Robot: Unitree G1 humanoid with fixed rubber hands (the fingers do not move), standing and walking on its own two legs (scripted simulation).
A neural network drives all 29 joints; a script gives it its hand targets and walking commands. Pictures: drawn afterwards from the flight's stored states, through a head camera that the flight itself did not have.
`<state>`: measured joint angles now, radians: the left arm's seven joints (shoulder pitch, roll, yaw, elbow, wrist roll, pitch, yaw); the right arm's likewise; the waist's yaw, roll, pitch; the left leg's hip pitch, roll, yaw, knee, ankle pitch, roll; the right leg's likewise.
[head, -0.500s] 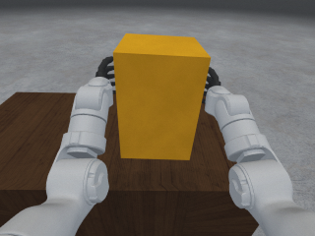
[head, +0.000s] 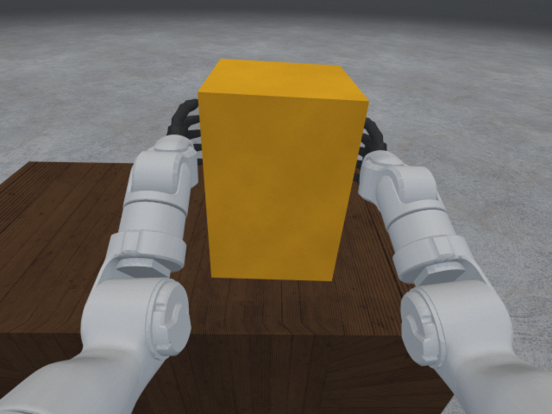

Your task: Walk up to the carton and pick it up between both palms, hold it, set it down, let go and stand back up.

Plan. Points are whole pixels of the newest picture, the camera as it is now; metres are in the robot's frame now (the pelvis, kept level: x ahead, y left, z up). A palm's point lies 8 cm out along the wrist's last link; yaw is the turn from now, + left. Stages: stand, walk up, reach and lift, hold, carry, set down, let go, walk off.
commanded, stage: hold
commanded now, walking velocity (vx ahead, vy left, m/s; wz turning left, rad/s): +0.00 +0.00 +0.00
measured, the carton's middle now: (276, 170) +0.41 +0.01 +0.23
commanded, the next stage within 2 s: set down in 0.22 s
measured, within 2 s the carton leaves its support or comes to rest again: neither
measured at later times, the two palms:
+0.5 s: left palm (174, 145) +0.39 +0.15 +0.27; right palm (365, 158) +0.40 -0.12 +0.25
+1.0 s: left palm (185, 153) +0.43 +0.15 +0.24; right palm (352, 192) +0.42 -0.12 +0.18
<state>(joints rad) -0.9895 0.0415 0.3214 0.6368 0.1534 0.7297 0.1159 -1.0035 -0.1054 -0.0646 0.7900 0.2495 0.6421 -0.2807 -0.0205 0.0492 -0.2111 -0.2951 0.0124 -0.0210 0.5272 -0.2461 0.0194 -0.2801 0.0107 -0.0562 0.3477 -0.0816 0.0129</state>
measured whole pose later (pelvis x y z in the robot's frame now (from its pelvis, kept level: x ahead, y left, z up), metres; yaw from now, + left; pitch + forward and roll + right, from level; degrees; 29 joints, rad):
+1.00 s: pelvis +0.03 +0.01 +0.00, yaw +0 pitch -1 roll -3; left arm -0.95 0.04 0.20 0.64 0.22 0.57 0.09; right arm -0.76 -0.03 -0.08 0.73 0.16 0.32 -0.26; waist -0.02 -0.03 -0.10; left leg -0.18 0.01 -0.02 0.48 -0.27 0.02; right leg -0.16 0.01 -0.06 0.28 -0.10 0.01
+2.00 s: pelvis +0.04 +0.01 +0.01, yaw +0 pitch -1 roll -3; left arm -0.85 0.01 0.24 0.73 0.21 0.36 0.08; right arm -0.73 0.00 -0.12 0.82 0.15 0.19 -0.26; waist -0.02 -0.03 -0.05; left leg -0.18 0.01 -0.02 0.48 -0.28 0.02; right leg -0.15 0.01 -0.06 0.27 -0.10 0.01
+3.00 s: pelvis +0.07 +0.01 +0.01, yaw +0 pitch +2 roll -3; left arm -0.77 0.01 0.23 0.89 0.19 0.11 0.06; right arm -0.62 0.05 -0.17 0.88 0.04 0.01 -0.26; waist -0.02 -0.03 -0.04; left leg -0.19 0.01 -0.02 0.48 -0.32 0.02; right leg -0.15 0.01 -0.06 0.26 -0.13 0.02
